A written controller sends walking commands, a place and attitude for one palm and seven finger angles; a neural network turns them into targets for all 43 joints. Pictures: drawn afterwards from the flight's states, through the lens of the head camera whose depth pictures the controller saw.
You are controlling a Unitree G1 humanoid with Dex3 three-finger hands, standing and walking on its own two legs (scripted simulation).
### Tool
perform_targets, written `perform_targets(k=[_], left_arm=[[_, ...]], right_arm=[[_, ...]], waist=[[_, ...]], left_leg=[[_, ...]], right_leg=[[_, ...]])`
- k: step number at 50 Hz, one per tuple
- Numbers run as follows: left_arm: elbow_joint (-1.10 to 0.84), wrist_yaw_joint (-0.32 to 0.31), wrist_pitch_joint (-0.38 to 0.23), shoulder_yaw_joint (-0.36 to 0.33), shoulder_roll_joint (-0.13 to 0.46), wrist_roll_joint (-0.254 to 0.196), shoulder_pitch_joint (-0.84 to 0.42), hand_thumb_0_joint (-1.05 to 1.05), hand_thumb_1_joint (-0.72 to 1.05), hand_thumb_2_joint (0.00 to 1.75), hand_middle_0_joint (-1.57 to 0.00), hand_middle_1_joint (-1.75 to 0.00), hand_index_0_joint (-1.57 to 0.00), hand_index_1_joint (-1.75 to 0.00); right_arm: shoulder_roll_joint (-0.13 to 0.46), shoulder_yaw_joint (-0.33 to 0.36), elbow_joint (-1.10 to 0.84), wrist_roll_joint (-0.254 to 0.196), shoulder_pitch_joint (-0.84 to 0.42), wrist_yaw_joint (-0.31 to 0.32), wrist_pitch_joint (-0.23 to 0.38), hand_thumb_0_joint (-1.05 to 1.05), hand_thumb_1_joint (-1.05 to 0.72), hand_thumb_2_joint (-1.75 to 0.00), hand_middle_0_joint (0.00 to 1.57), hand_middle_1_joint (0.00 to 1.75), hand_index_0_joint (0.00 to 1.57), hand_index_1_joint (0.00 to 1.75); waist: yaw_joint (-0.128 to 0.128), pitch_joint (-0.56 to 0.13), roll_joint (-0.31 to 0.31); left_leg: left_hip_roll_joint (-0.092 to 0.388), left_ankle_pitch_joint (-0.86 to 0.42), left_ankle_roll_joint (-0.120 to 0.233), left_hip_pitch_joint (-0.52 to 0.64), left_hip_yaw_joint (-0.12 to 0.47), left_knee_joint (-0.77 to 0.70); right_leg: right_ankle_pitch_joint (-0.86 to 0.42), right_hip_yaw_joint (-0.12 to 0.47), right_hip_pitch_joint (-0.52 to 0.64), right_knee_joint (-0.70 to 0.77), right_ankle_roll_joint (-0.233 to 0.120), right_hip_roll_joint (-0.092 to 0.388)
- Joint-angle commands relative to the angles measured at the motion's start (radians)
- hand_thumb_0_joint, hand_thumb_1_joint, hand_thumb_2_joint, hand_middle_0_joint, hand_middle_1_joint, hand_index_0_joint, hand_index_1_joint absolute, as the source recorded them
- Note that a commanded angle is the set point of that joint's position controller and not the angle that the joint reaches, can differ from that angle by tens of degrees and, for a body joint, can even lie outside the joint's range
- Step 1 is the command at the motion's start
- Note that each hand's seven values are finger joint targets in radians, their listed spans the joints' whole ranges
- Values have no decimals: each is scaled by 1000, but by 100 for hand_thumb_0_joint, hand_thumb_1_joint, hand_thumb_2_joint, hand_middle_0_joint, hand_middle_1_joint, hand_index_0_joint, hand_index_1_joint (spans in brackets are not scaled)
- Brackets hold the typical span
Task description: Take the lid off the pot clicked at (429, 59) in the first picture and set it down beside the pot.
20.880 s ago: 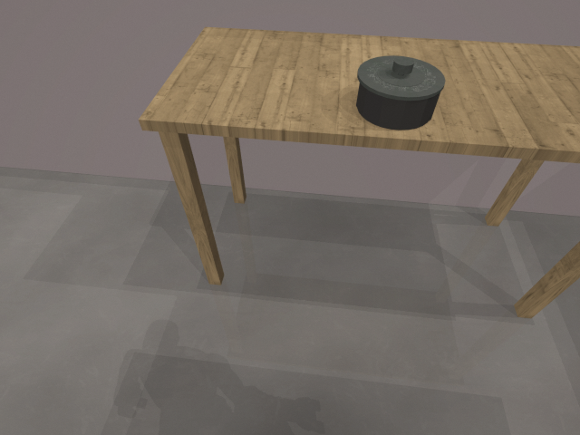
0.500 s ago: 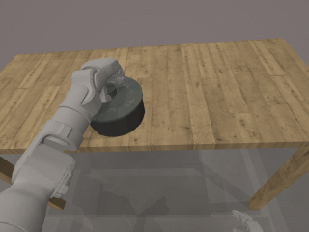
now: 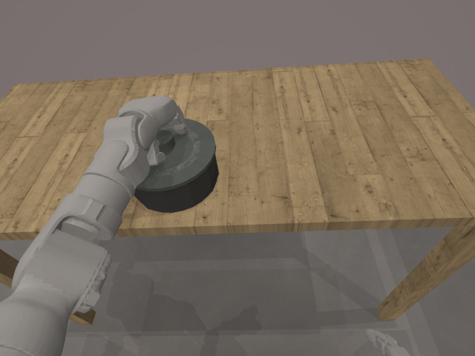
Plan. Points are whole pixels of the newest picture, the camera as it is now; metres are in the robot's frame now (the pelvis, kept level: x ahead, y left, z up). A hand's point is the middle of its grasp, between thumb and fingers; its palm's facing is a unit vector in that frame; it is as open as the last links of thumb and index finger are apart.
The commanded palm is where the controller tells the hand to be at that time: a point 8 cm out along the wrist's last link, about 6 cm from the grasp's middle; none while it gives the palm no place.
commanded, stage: close the fingers and squeeze the knob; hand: left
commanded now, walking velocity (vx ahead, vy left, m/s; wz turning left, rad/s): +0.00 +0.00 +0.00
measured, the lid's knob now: (162, 141) +0.47 +0.14 +0.12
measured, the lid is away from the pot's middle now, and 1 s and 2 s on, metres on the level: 0.00 0.00 0.00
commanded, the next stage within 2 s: lift the lid straight up in 1.72 s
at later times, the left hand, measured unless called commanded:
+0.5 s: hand (155, 142) +0.45 +0.15 +0.14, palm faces -0.33 -0.08 -0.94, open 9.3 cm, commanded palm +0.43 +0.15 +0.20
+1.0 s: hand (154, 144) +0.44 +0.15 +0.14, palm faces -0.32 -0.09 -0.94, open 7.7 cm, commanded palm +0.42 +0.15 +0.20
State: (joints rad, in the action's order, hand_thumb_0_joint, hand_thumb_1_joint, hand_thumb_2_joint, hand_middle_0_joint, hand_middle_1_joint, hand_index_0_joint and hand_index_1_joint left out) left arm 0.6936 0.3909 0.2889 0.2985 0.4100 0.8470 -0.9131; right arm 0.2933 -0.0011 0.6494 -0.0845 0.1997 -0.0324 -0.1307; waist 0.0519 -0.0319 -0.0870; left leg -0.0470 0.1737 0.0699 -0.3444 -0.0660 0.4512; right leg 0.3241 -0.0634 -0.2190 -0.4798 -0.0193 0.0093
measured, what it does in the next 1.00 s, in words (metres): stands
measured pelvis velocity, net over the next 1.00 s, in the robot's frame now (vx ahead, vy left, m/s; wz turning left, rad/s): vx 0.00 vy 0.01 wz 0.00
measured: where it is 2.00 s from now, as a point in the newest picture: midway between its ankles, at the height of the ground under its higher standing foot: outside the picture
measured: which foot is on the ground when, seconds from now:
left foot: down 0.00-1.00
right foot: down 0.00-1.00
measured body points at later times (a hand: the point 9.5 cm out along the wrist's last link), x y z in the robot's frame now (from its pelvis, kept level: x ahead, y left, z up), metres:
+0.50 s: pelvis +0.00 +0.00 +0.00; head +0.02 -0.03 +0.45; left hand +0.46 +0.15 +0.19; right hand +0.11 -0.26 -0.13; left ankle +0.04 +0.08 -0.74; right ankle -0.05 -0.10 -0.74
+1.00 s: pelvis +0.00 +0.01 +0.00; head +0.02 -0.03 +0.45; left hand +0.45 +0.15 +0.19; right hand +0.13 -0.24 -0.13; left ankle +0.04 +0.08 -0.74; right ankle -0.05 -0.10 -0.74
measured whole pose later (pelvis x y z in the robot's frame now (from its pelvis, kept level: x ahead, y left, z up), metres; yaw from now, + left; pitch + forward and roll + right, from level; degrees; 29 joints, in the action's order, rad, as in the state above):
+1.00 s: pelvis +0.00 +0.01 +0.00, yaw +0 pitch +4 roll +0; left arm 0.70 0.39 0.29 0.30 0.41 0.84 -0.91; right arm 0.28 -0.02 0.64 -0.08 0.18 -0.03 -0.14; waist 0.05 -0.04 -0.08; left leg -0.05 0.18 0.08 -0.35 -0.07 0.46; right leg 0.32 -0.06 -0.22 -0.48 -0.01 0.01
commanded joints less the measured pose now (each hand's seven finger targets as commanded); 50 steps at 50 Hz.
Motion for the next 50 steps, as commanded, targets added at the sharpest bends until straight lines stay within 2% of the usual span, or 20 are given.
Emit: perform_targets(k=[1, 2, 4, 5, 6, 9, 11, 13, 17, 20, 26, 29, 31, 32, 36, 37, 41, 43, 47, 50], left_arm=[[-147, -19, -2, -64, 158, 2, -453, 0, -35, 158, -86, -8, -86, -8], [-144, -24, -2, -111, 228, 16, -455, 0, -35, 158, -86, -8, -86, -8], [-92, -27, 3, -108, 235, 19, -472, 0, -35, 158, -86, -8, -86, -8], [-77, -23, 5, -84, 208, 18, -482, 0, -17, 114, -63, -45, -63, -45], [-85, -20, 1, -74, 184, 2, -479, 0, -16, 114, -63, -48, -63, -48], [-42, -22, -1, -104, 237, 25, -481, 0, -13, 114, -61, -57, -61, -57], [-56, -16, -8, -52, 165, 14, -490, 0, -11, 113, -60, -62, -60, -62], [-56, -14, -7, -50, 170, 27, -504, 0, -9, 113, -60, -66, -60, -66], [-84, -16, -23, -132, 268, 26, -506, 0, -5, 112, -60, -73, -60, -73], [-99, -5, -25, -75, 194, 19, -471, 0, -1, 110, -60, -78, -60, -78], [-157, -9, -27, -86, 188, -2, -433, 0, 6, 107, -62, -86, -62, -86], [-137, -20, -9, -98, 219, 15, -459, 0, 10, 105, -63, -89, -63, -89], [-200, -21, -11, -82, 181, 4, -457, 0, 12, 103, -64, -91, -64, -91], [-206, -27, -11, -113, 227, 15, -444, 0, 13, 102, -65, -91, -65, -91], [-158, -31, -3, -103, 207, 4, -444, 0, 19, 98, -67, -95, -67, -95], [-130, -34, -1, -130, 248, 16, -433, 0, 20, 97, -68, -95, -68, -95], [-158, -27, 2, -64, 169, 7, -487, 0, 26, 93, -70, -97, -70, -97], [-172, -27, 6, -71, 178, 20, -471, 0, 28, 90, -72, -98, -72, -98], [-142, -30, -1, -127, 252, 20, -469, 0, 34, 84, -75, -100, -75, -100], [-118, -24, 7, -54, 164, 20, -472, 0, 39, 79, -77, -101, -77, -101]], right_arm=[[113, 37, -132, 0, -73, 5, 35, 0, -90, -90, 20, 30, 20, 30], [113, 33, -128, -2, -73, 6, 36, 0, -90, -90, 20, 30, 20, 30], [110, 25, -124, -3, -74, 14, 36, 0, -90, -90, 20, 30, 20, 30], [108, 24, -120, -2, -70, 17, 35, 0, -90, -90, 20, 30, 20, 30], [112, 29, -124, -1, -70, 16, 33, 0, -90, -90, 20, 30, 20, 30], [110, 21, -117, -3, -66, 22, 34, 0, -90, -90, 20, 30, 20, 30], [109, 24, -125, -1, -70, 18, 31, 0, -90, -90, 20, 30, 20, 30], [105, 24, -123, 0, -65, 19, 31, 0, -90, -90, 20, 30, 20, 30], [113, 26, -127, 3, -54, 24, 35, 0, -90, -90, 20, 30, 20, 30], [108, 29, -134, 1, -57, 21, 41, 0, -90, -90, 20, 30, 20, 30], [115, 36, -140, 0, -61, 10, 35, 0, -90, -90, 20, 30, 20, 30], [114, 33, -128, -4, -57, 9, 33, 0, -90, -90, 20, 30, 20, 30], [116, 41, -139, 1, -63, 5, 35, 0, -90, -90, 20, 30, 20, 30], [114, 38, -138, 0, -62, 3, 37, 0, -90, -90, 20, 30, 20, 30], [120, 35, -131, 0, -59, 6, 32, 0, -90, -90, 20, 30, 20, 30], [115, 32, -129, -2, -61, 10, 35, 0, -90, -90, 20, 30, 20, 30], [115, 33, -129, -1, -72, 9, 31, 0, -90, -90, 20, 30, 20, 30], [106, 33, -136, 1, -76, 6, 37, 0, -90, -90, 20, 30, 20, 30], [109, 25, -130, 1, -72, 13, 34, 0, -90, -90, 20, 30, 20, 30], [101, 24, -130, -1, -79, 12, 33, 0, -90, -90, 20, 30, 20, 30]], waist=[[12, -327, 138], [1, -346, 146], [3, -320, 149], [9, -311, 159], [15, -306, 156], [5, -305, 151], [15, -309, 118], [15, -316, 115], [3, -384, 142], [7, -368, 126], [10, -323, 111], [6, -302, 114], [6, -362, 80], [-4, -389, 71], [5, -357, 137], [-2, -355, 154], [13, -346, 120], [4, -364, 87], [-3, -362, 132], [8, -319, 123]], left_leg=[[-3, -231, 22, 321, 98, 12], [-2, -218, 18, 314, 95, 7], [-8, -184, 20, 290, 88, 3], [-9, -177, 20, 289, 86, 0], [-8, -184, 24, 285, 87, 5], [-8, -169, 19, 277, 86, 2], [-7, -184, 18, 291, 96, 3], [-9, -174, 18, 300, 93, 5], [-7, -208, 22, 306, 91, 9], [-10, -233, 24, 321, 88, 14], [-1, -286, 25, 334, 99, 16], [0, -225, 18, 322, 102, 4], [3, -277, 20, 371, 110, 14], [6, -295, 15, 383, 114, 15], [3, -245, 19, 330, 104, 10], [3, -233, 19, 321, 96, 8], [3, -252, 18, 339, 104, 10], [0, -268, 16, 370, 109, 18], [0, -231, 15, 328, 106, 8], [-2, -209, 13, 325, 106, 5]], right_leg=[[-396, 26, -76, 64, -21, -36], [-390, 30, -54, 54, -17, -36], [-379, 34, -58, 57, -15, -36], [-374, 31, -69, 61, -14, -36], [-384, 32, -71, 71, -16, -33], [-366, 34, -66, 60, -15, -34], [-361, 28, -85, 63, -22, -33], [-353, 31, -89, 63, -19, -36], [-406, 43, -26, 55, -16, -30], [-425, 38, -47, 58, -15, -32], [-429, 26, -73, 67, -21, -37], [-376, 23, -89, 60, -21, -44], [-388, 21, -91, 60, -26, -41], [-388, 25, -77, 49, -24, -42], [-391, 21, -67, 60, -22, -41], [-390, 29, -53, 56, -18, -42], [-391, 22, -88, 60, -23, -38], [-384, 25, -96, 54, -23, -43], [-387, 27, -56, 53, -21, -39], [-358, 21, -98, 60, -21, -42]])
